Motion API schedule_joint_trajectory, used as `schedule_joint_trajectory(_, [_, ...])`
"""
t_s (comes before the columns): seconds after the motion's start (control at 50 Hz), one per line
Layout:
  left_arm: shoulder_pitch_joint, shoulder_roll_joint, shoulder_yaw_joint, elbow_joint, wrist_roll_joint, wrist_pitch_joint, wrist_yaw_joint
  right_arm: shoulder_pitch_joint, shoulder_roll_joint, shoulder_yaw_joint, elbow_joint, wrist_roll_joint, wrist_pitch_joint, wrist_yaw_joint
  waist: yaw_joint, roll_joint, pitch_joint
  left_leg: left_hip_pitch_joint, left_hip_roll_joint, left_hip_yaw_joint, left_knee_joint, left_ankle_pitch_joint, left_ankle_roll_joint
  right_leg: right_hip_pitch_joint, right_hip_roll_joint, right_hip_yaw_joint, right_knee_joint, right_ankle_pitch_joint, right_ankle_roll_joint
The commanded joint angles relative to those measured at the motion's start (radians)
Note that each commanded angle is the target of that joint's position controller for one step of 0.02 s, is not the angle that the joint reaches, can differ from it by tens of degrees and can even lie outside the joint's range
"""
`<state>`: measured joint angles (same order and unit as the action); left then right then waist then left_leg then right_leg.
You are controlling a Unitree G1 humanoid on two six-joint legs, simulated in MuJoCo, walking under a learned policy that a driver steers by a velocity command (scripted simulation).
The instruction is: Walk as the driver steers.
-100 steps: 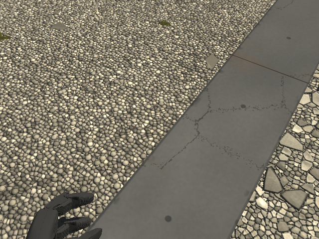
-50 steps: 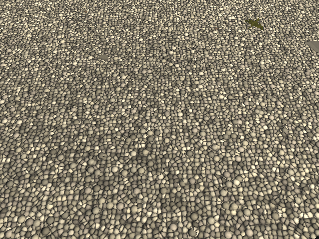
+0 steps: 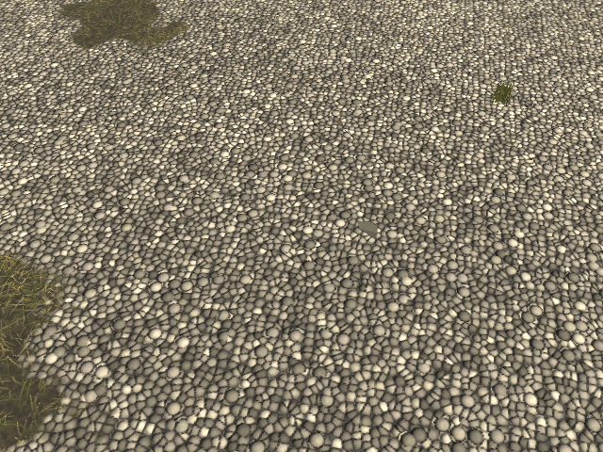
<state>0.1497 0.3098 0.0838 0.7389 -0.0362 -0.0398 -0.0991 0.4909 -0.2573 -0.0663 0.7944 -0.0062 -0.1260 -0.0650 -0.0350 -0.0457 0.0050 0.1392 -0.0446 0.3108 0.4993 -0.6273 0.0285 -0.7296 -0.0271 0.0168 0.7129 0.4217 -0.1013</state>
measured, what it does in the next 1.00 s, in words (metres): goes down, turning right: right foot 0.18 m lower, then left foot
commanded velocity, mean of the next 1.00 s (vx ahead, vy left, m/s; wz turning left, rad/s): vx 1.00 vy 0.00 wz -0.87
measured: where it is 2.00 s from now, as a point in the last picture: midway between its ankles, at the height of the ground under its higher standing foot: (522, 287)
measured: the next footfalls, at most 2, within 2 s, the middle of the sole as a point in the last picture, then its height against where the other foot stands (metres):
right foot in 0.16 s outside the picture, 0.18 m lower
left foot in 0.44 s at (238, 434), level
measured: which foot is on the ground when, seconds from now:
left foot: down 0.00-0.14, up 0.16-0.42, down 0.44-0.88, up 0.90-1.00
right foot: up 0.00-0.14, down 0.16-0.44, up 0.46-0.86, down 0.88-1.00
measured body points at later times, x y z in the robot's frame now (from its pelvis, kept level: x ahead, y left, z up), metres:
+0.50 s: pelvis +0.44 +0.03 -0.18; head +0.45 +0.03 +0.27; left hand +0.63 +0.24 -0.31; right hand +0.53 -0.28 -0.23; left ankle +0.61 +0.16 -0.88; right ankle +0.26 -0.01 -0.81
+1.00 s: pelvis +0.72 -0.24 -0.16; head +0.72 -0.27 +0.29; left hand +1.00 -0.16 -0.26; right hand +0.59 -0.50 -0.28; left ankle +0.79 -0.02 -0.75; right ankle +0.72 -0.30 -0.88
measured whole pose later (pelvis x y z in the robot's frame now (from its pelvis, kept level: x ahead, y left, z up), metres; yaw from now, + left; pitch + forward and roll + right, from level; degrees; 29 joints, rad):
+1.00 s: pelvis +0.72 -0.24 -0.16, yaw -55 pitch +0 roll +1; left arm 0.29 0.28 0.05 0.69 0.00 -0.05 -0.05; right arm 0.21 -0.28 -0.03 0.73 0.04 -0.13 -0.01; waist 0.00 0.04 0.06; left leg -0.39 0.09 -0.09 1.38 -0.32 0.03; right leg -0.41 0.09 -0.09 0.70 -0.29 -0.14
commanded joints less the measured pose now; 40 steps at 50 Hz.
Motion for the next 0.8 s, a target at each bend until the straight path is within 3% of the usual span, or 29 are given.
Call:
schedule_joint_trajectory(0.02, [-0.118,0.032,0.001,-0.101,0.002,-0.016,-0.037,0.057,-0.108,-0.027,-0.011,0.002,0.011,-0.029,-0.006,0.049,0.223,-0.079,0.279,-0.042,-0.032,0.708,-0.062,-0.119,0.006,-0.032,-0.039,0.015,-0.026])
schedule_joint_trajectory(0.06, [-0.054,0.037,0.004,-0.093,0.008,-0.031,-0.038,-0.005,-0.127,-0.024,-0.028,0.009,0.029,-0.033,0.053,0.047,0.187,-0.160,0.241,0.044,0.097,0.982,-0.107,0.091,0.064,-0.158,-0.087,0.044,-0.035])
schedule_joint_trajectory(0.08, [0.017,0.045,0.012,-0.077,0.018,-0.034,-0.037,-0.017,-0.144,-0.025,-0.045,0.019,0.032,-0.039,0.079,0.078,0.118,-0.210,0.236,0.061,0.228,1.175,-0.118,0.281,0.094,-0.226,-0.062,0.095,-0.024])
schedule_joint_trajectory(0.12, [0.300,0.120,0.054,0.018,0.011,-0.004,-0.020,-0.106,-0.146,-0.015,-0.077,0.036,0.035,-0.036,0.193,0.113,0.004,-0.325,0.254,0.014,0.629,1.361,-0.107,0.613,0.060,-0.206,-0.060,0.047,-0.049])
schedule_joint_trajectory(0.14, [0.560,0.188,0.089,0.105,0.007,0.020,0.011,-0.230,-0.153,-0.017,-0.104,0.037,0.017,-0.010,0.318,-0.029,-0.047,-0.447,0.162,-0.032,1.072,1.058,-0.111,0.870,0.006,-0.139,-0.180,0.141,-0.129])
schedule_joint_trajectory(0.16, [0.753,0.122,0.066,0.196,0.015,0.021,0.025,-0.436,-0.115,-0.009,-0.138,0.070,0.009,0.017,0.465,-0.215,0.055,-0.637,0.017,-0.020,1.602,0.206,-0.111,0.982,-0.077,-0.086,-0.516,0.347,-0.229])
schedule_joint_trajectory(0.18, [0.738,0.109,0.031,0.261,0.066,-0.001,0.036,-0.556,0.029,0.027,-0.240,0.029,-0.014,0.024,0.377,-0.372,0.200,-0.942,-0.016,-0.103,1.779,-0.254,-0.057,0.964,-0.003,-0.097,-0.349,0.363,-0.179])
schedule_joint_trajectory(0.2, [0.664,0.122,0.021,0.203,0.082,-0.041,0.037,-0.328,0.069,0.046,-0.328,0.028,-0.044,0.043,0.137,-0.293,-0.027,-1.243,-0.040,-0.379,1.678,-0.194,-0.090,1.281,-0.096,0.303,-0.056,0.400,-0.367])
schedule_joint_trajectory(0.22, [0.607,0.101,0.033,0.155,0.045,-0.030,0.041,-0.226,0.025,0.059,-0.295,0.011,-0.056,0.053,0.135,0.019,-0.279,-1.273,0.025,-0.454,1.566,-0.145,-0.060,1.395,-0.157,0.458,-0.096,-0.016,-0.447])
schedule_joint_trajectory(0.24, [0.470,0.095,0.031,0.089,0.020,-0.021,0.039,-0.176,-0.023,0.043,-0.257,0.008,-0.068,0.066,0.054,0.238,-0.246,-1.230,0.072,-0.442,1.405,-0.031,-0.012,1.218,-0.150,0.497,-0.181,-0.295,-0.400])
schedule_joint_trajectory(0.26, [0.313,0.212,0.061,0.034,0.026,-0.039,0.061,-0.171,-0.052,0.023,-0.285,0.037,-0.080,0.069,-0.056,0.240,-0.184,-1.237,0.079,-0.514,1.227,0.121,-0.008,1.012,-0.275,0.806,-0.371,-0.681,-0.418])
schedule_joint_trajectory(0.28, [0.093,0.249,0.069,-0.024,0.019,-0.060,0.096,-0.264,-0.116,0.006,-0.303,0.071,-0.047,0.049,-0.126,0.186,0.060,-1.226,0.174,-0.597,1.010,0.161,-0.093,0.608,-0.389,0.983,-0.454,-0.638,-0.414])
schedule_joint_trajectory(0.3, [-0.002,0.129,0.035,-0.074,0.039,-0.078,0.111,-0.349,-0.188,-0.016,-0.286,0.067,-0.021,0.023,-0.102,0.344,0.147,-1.030,0.239,-0.633,0.788,0.231,-0.154,0.289,-0.313,0.900,-0.461,-0.604,-0.358])
schedule_joint_trajectory(0.32, [-0.004,0.098,0.020,-0.081,0.039,-0.085,0.126,-0.381,-0.163,-0.013,-0.296,0.031,-0.007,0.006,-0.091,0.375,0.148,-0.795,0.235,-0.590,0.545,0.268,-0.183,0.070,-0.185,0.770,-0.460,-0.642,-0.309])
schedule_joint_trajectory(0.34, [0.039,0.129,0.034,-0.055,0.009,-0.077,0.148,-0.382,-0.111,0.000,-0.301,0.000,-0.002,0.014,-0.075,0.288,0.088,-0.534,0.194,-0.509,0.355,0.404,-0.173,-0.033,-0.065,0.594,-0.438,-0.698,-0.258])
schedule_joint_trajectory(0.38, [0.123,0.118,0.036,-0.016,-0.002,-0.065,0.157,-0.326,-0.067,0.001,-0.263,0.027,0.006,0.041,-0.039,0.081,-0.002,-0.244,0.081,-0.394,0.267,0.601,-0.159,-0.049,0.049,0.408,-0.325,-0.743,-0.202])
schedule_joint_trajectory(0.4, [0.155,0.086,0.030,-0.013,-0.012,-0.053,0.151,-0.290,-0.055,-0.003,-0.247,0.038,0.010,0.043,-0.040,0.085,-0.015,-0.195,0.037,-0.354,0.209,0.605,-0.156,-0.005,0.092,0.374,-0.237,-0.767,-0.171])
schedule_joint_trajectory(0.42, [0.180,0.053,0.020,-0.015,-0.011,-0.044,0.142,-0.193,-0.058,-0.018,-0.218,0.039,0.010,0.041,-0.081,0.097,-0.073,-0.082,0.001,-0.342,0.169,0.535,-0.132,0.034,0.137,0.348,-0.076,-0.689,-0.128])
schedule_joint_trajectory(0.44, [0.137,0.024,0.009,-0.038,-0.003,-0.045,0.132,0.006,-0.082,-0.042,-0.182,0.043,0.006,0.043,-0.205,0.130,-0.185,0.119,0.042,-0.409,0.164,0.460,-0.082,0.016,0.191,0.287,0.209,-0.556,-0.061])
schedule_joint_trajectory(0.46, [0.141,-0.106,-0.027,-0.080,0.039,-0.055,0.121,0.160,-0.172,-0.050,-0.159,0.040,0.006,0.050,-0.215,0.355,-0.303,0.270,0.273,-0.763,0.102,0.353,0.016,-0.066,0.229,0.207,0.644,-1.032,-0.010])
schedule_joint_trajectory(0.48, [0.284,-0.090,-0.035,-0.144,-0.022,-0.075,0.112,0.086,-0.268,-0.059,-0.189,0.006,-0.009,0.072,-0.073,0.593,-0.358,0.285,0.506,-1.419,-0.188,0.081,0.193,-0.257,0.178,0.195,0.855,-1.014,-0.001])
schedule_joint_trajectory(0.5, [0.224,-0.033,-0.027,-0.116,-0.053,-0.058,0.116,-0.035,-0.185,-0.052,-0.208,0.012,-0.001,0.067,-0.068,0.386,-0.175,0.175,0.470,-1.447,-0.228,-0.285,0.198,-0.357,0.083,0.161,0.915,-0.888,0.015])
schedule_joint_trajectory(0.52, [0.126,-0.036,-0.031,-0.137,-0.035,-0.042,0.109,-0.097,-0.131,-0.041,-0.197,0.017,0.013,0.060,-0.068,0.265,-0.039,0.045,0.427,-1.239,-0.202,-0.261,0.158,-0.386,0.038,0.124,0.919,-0.806,0.010])
schedule_joint_trajectory(0.54, [0.081,-0.056,-0.035,-0.150,-0.013,-0.026,0.103,-0.136,-0.117,-0.036,-0.177,0.010,0.025,0.060,-0.047,0.165,0.023,-0.093,0.388,-1.058,-0.193,-0.081,0.128,-0.311,-0.004,0.094,0.883,-0.771,0.011])
schedule_joint_trajectory(0.58, [0.039,-0.043,-0.025,-0.187,-0.001,0.002,0.081,-0.200,-0.071,-0.017,-0.143,0.008,0.028,0.056,0.016,0.151,0.087,-0.304,0.334,-0.799,-0.202,0.140,0.077,-0.179,-0.064,0.108,0.762,-0.756,0.016])
schedule_joint_trajectory(0.62, [-0.007,-0.040,-0.027,-0.226,0.001,0.024,0.071,-0.225,-0.045,-0.010,-0.112,0.016,0.025,0.054,0.021,0.156,0.081,-0.319,0.311,-0.624,-0.252,0.308,0.064,-0.163,-0.083,0.085,0.707,-0.731,0.029])
schedule_joint_trajectory(0.68, [-0.056,0.001,-0.030,-0.271,0.012,0.036,0.060,-0.232,-0.120,-0.031,-0.086,0.012,0.015,0.044,0.040,0.123,0.092,-0.278,0.343,-0.461,-0.301,0.445,0.077,-0.186,-0.123,0.088,0.544,-0.618,0.058])
schedule_joint_trajectory(0.76, [-0.165,0.034,-0.026,-0.283,0.012,0.026,0.039,-0.205,-0.201,-0.047,-0.059,0.006,0.016,0.045,0.001,0.068,0.115,-0.222,0.279,-0.212,-0.366,0.589,0.026,-0.019,-0.092,-0.074,0.236,-0.446,0.030])
schedule_joint_trajectory(0.8, [-0.139,0.063,-0.010,-0.277,0.005,0.023,0.039,-0.198,-0.261,-0.056,-0.054,0.005,0.022,0.053,0.037,0.126,0.068,-0.175,0.270,-0.135,-0.283,1.127,0.016,0.176,-0.008,-0.175,0.171,-0.494,-0.007])
Velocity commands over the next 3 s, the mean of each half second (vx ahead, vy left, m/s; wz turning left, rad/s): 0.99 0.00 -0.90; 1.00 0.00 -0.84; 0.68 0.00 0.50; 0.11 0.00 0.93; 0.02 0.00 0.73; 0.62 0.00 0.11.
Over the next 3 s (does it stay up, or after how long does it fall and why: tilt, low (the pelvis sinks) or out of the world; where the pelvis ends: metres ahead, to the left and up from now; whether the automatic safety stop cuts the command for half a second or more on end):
stays up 1.24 -0.63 -0.15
